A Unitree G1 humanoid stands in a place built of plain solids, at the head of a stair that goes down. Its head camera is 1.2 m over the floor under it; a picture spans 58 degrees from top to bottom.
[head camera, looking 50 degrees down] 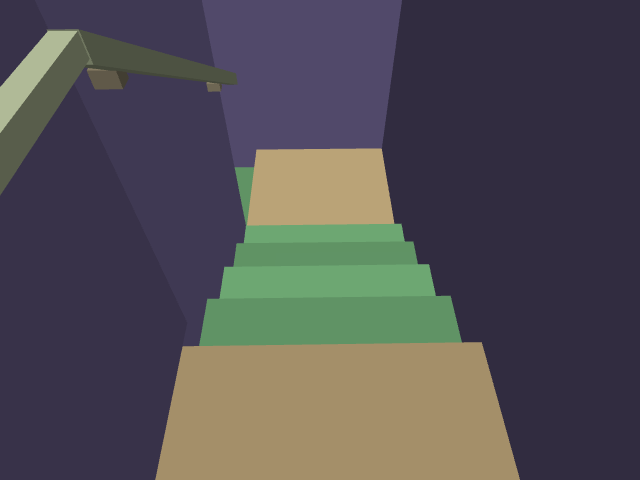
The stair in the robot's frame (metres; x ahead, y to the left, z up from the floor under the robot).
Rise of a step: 0.17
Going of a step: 0.27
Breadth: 0.90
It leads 1 degrees to the left of straight ahead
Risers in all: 5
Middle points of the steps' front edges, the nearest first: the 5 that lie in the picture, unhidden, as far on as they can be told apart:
0.60 -0.04 0.00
0.87 -0.03 -0.16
1.14 -0.03 -0.33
1.41 -0.03 -0.50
1.68 -0.02 -0.66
